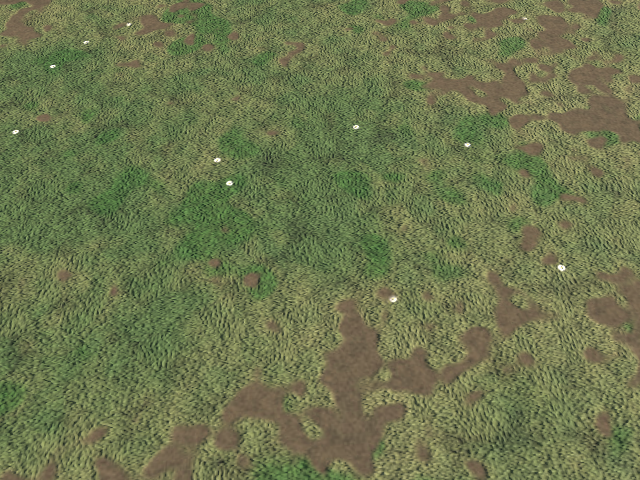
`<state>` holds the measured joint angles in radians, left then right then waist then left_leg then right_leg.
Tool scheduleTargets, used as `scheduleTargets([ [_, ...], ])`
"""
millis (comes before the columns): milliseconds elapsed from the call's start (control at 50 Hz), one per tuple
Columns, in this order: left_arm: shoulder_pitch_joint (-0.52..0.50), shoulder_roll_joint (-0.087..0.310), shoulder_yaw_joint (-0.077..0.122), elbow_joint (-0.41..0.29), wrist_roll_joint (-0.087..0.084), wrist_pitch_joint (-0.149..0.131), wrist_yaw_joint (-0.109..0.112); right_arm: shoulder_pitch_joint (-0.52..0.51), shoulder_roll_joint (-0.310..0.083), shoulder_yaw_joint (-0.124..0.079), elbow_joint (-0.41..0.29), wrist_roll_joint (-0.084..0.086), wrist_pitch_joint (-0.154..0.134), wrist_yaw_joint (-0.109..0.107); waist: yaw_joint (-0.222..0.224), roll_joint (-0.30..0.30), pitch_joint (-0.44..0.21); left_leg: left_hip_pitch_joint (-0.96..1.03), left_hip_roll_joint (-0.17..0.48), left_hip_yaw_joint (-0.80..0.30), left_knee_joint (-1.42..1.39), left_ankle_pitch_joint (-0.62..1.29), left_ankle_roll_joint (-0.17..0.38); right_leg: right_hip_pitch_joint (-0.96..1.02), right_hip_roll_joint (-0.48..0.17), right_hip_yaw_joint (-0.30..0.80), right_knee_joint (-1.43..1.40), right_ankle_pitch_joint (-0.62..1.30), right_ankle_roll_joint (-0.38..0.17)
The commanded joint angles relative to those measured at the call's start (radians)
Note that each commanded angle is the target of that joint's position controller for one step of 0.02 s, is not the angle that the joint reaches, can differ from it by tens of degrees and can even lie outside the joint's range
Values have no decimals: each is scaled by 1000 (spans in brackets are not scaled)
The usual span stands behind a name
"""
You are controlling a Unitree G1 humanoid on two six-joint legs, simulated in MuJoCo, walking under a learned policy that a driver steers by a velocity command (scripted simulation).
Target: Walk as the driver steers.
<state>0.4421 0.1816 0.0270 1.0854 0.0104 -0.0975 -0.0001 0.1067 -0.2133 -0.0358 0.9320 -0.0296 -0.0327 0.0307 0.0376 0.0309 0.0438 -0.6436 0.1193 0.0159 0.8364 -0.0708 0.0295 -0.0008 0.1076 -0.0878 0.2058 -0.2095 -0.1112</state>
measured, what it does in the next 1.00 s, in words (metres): walks ahead: left foot, then right foot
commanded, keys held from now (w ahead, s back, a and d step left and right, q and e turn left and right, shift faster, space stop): w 1.00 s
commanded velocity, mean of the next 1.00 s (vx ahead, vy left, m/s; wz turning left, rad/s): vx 0.50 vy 0.00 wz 0.00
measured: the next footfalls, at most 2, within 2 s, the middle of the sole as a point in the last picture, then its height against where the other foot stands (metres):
left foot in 0.20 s outside the picture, level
right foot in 0.76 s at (385, 431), level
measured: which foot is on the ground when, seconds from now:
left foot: up 0.00-0.18, down 0.20-0.76, up 0.78-1.00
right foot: down 0.00-0.22, up 0.24-0.74, down 0.76-1.00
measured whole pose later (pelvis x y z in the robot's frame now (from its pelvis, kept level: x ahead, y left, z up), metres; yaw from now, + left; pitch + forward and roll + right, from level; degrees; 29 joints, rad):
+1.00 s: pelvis +0.56 -0.01 +0.00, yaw +0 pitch +0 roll +0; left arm 0.36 0.20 0.05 1.04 0.01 -0.09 0.00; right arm 0.21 -0.22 -0.06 0.96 -0.04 -0.04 0.02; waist 0.01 0.04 0.04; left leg -0.55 0.09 -0.01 1.05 -0.23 0.05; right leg -0.13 0.08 -0.10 0.30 -0.17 -0.10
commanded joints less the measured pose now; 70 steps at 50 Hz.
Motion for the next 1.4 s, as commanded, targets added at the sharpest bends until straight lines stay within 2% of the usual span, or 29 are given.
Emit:
scheduleTargets([
  [20, 57, 117, 14, -28, 0, -12, 6, -111, -25, 6, -77, 9, -9, 2, 9, -85, 59, 21, -42, 63, -133, 81, -3, -46, -258, 132, -81, 428, -66],
  [120, 96, 132, 15, -5, 17, -2, 21, -181, -48, 2, -118, 9, -23, -4, 13, -96, 64, 25, -81, 73, -251, -7, 47, 132, -317, 131, 4, 609, -82],
  [180, 45, 158, 22, -9, 19, 1, 24, 51, -88, -23, -51, 6, -40, -22, -97, -106, -50, 322, -165, 102, -338, -93, 107, 132, -303, 93, 278, 929, -49],
  [200, 25, 153, 20, -18, 10, 2, 21, 226, -120, -40, 5, -7, -50, -32, -171, -84, -139, 563, -129, 62, -381, -44, 139, 12, -270, 66, 481, 806, -30],
  [220, 46, 94, 4, -58, -15, -1, 13, 388, -218, -67, 32, -34, -54, -44, -201, 43, -275, 859, 129, -247, -392, -138, 214, -263, -190, 16, 810, 409, 1],
  [240, 129, 74, 11, -51, -33, 0, 5, 389, -247, -80, 38, -15, -38, -32, -151, 207, -377, 1001, 318, -695, -529, -144, 341, -530, -10, 48, 1126, -302, 26],
  [260, 42, 143, 30, -63, -7, 6, 10, 273, -202, -70, 21, 13, -31, -24, -115, 47, -236, 883, 265, -600, -557, -206, 308, -624, -86, 147, 1167, -237, 10],
  [280, -41, 127, 29, -89, 0, 1, 5, 183, -137, -53, 6, 19, -36, -21, -94, 5, -109, 734, 232, -463, -591, -186, 280, -639, -124, 146, 1126, -156, 10],
  [320, -79, 93, 31, -99, 17, 13, -2, 147, -55, -28, 25, 14, -52, -24, -33, -10, -6, 539, 142, -292, -649, -44, 208, -560, -182, 143, 1001, -87, 19],
  [380, -58, 55, 27, -95, 31, 46, -18, 214, -57, -23, 65, 16, -74, -30, 1, 12, -8, 480, 94, -184, -676, 88, 189, -509, -190, 113, 930, -57, 47],
  [440, -185, 67, 28, -144, 31, 59, -25, 266, -90, -27, 80, 17, -79, -30, -10, 16, 29, 491, 76, -132, -716, 106, 189, -607, -214, 83, 830, 38, 74],
  [640, -505, 70, 12, -264, 12, 46, -26, 427, -94, -19, 128, 7, -69, -42, -95, 41, 68, 713, 89, -60, -675, 314, 168, -630, -167, 12, 408, 170, 58],
  [700, -449, 89, 23, -260, 12, 33, -20, 395, -113, -25, 130, 1, -64, -52, -49, 48, 42, 761, 108, -37, -560, 557, 147, -512, -123, -3, 342, 61, 11],
  [740, -189, 122, 46, -173, 20, 16, -5, 363, -122, -27, 126, 6, -58, -50, 61, 21, -90, 705, 62, 10, -266, 678, 115, -194, -67, -27, 251, 79, -34],
  [760, -9, 189, 68, -132, 45, 7, 6, 355, -97, -18, 98, 16, -59, -46, 122, -40, -206, 508, 19, 38, 0, 408, 95, 73, -227, 147, 244, 22, -84],
  [780, 72, 297, 96, -121, 56, 11, 6, 475, 8, 1, 77, 58, -58, -33, 79, -275, -343, 135, -170, 88, 404, -298, 45, 362, -535, 653, 152, -51, -237],
  [800, -5, 252, 89, -129, 16, 29, -1, 411, -96, -27, 85, 30, -56, -36, 67, -141, -309, 34, -163, -59, 504, -418, 60, 289, -508, 751, 64, -104, -227],
  [820, -124, 199, 73, -148, 5, 29, -4, 318, -98, -32, 53, 24, -58, -34, 24, -101, -145, -12, -106, -68, 492, -329, 67, 143, -473, 571, 53, -91, -193],
  [840, -177, 139, 57, -154, 8, 20, -8, 270, -82, -29, 42, 22, -63, -31, 4, -54, -75, 16, -73, -67, 435, -262, 66, 21, -429, 467, 18, 9, -163],
  [880, -187, 76, 37, -127, 5, 6, -1, 280, -48, -28, 48, -3, -41, -23, -55, -79, -24, 113, -34, -62, 333, -218, 51, -124, -344, 312, -22, 132, -98],
  [1000, -60, 119, 39, -79, 0, -16, 4, 134, -36, -27, -6, -11, 0, -3, -58, -81, 23, 18, -4, -8, 175, -88, -1, -134, -305, 203, -92, 232, -102],
  [1200, 86, 121, 31, -32, 14, -8, 16, -155, -32, -6, -109, 8, -14, -2, 18, -98, 67, 0, -57, 64, -214, 27, 29, 83, -322, 91, -59, 434, -81],
  [1260, 58, 135, 36, -27, 21, -6, 28, -113, -44, -15, -108, 6, -22, -4, -21, -103, 49, 106, -108, 86, -266, -73, 88, 131, -345, 29, 48, 691, -54],
  [1300, 32, 155, 42, -30, 21, 2, 30, 73, -68, -35, -49, 1, -32, -14, -101, -101, -54, 321, -184, 125, -320, -105, 136, 129, -329, -21, 307, 912, -29],
  [1320, 18, 156, 40, -43, 16, 6, 31, 231, -103, -53, 1, -11, -39, -19, -164, -81, -135, 540, -163, 73, -355, -79, 172, 9, -304, -52, 518, 803, -5],
  [1340, 30, 110, 27, -93, -12, 3, 22, 377, -205, -84, 19, -28, -41, -28, -194, 64, -254, 829, 78, -287, -380, -149, 276, -300, -218, -99, 875, 438, 39],
  [1360, 48, 115, 37, -111, -14, -5, 7, 359, -240, -94, 24, -1, -24, -21, -143, 196, -321, 948, 249, -746, -542, -109, 384, -566, -28, 4, 1159, -288, 64],
  [1380, -47, 144, 43, -141, 6, -8, 3, 257, -227, -89, 7, 21, -16, -15, -109, 67, -210, 866, 209, -646, -555, -156, 359, -673, -109, 127, 1192, -221, 47],
  [1400, -122, 138, 40, -166, 5, -19, -2, 192, -175, -77, -7, 22, -16, -17, -96, 6, -104, 730, 184, -526, -578, -118, 332, -689, -149, 126, 1146, -138, 47],
])
Over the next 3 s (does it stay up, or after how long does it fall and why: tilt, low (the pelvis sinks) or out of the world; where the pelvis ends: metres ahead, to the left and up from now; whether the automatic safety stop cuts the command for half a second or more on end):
stays up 1.54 0.28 -0.03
